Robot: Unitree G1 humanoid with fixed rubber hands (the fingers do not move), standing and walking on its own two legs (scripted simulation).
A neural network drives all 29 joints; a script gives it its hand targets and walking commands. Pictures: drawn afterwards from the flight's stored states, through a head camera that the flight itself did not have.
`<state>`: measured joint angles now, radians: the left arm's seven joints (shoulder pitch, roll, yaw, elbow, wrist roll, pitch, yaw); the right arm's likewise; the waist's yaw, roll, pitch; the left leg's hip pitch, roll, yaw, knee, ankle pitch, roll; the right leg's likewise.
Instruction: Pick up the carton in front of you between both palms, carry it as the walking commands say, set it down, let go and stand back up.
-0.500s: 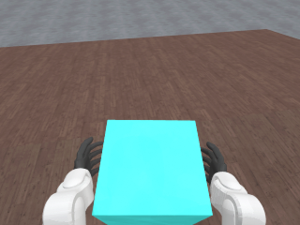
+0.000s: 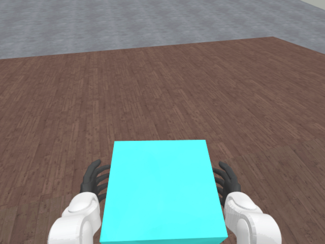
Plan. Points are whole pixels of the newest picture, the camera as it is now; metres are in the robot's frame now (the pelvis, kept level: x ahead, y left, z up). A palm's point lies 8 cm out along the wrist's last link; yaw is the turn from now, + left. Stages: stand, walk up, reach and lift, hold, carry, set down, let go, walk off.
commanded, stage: carry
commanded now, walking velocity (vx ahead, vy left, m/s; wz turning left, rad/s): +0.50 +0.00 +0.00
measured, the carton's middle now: (160, 204) +0.24 -0.01 +0.00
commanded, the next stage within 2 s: none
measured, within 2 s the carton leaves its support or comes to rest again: neither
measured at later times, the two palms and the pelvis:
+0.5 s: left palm (107, 92) +0.56 +0.13 +0.09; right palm (196, 87) +0.59 -0.16 +0.08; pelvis +0.35 -0.04 +0.00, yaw +4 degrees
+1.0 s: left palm (104, 43) +1.02 +0.20 +0.04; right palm (166, 43) +1.01 -0.11 +0.05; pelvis +0.67 +0.05 -0.02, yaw +2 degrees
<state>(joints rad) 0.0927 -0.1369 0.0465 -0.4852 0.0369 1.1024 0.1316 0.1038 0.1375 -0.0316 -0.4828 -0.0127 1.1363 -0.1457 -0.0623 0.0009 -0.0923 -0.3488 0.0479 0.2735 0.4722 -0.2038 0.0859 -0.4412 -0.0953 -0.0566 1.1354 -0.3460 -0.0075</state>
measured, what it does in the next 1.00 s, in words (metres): walks ahead: right foot, then left foot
